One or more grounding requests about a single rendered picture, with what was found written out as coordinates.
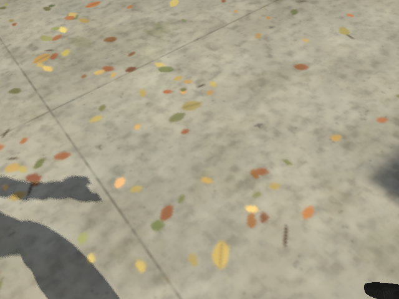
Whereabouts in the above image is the right robot hand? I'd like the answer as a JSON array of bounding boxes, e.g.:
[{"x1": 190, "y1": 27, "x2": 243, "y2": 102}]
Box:
[{"x1": 364, "y1": 282, "x2": 399, "y2": 299}]

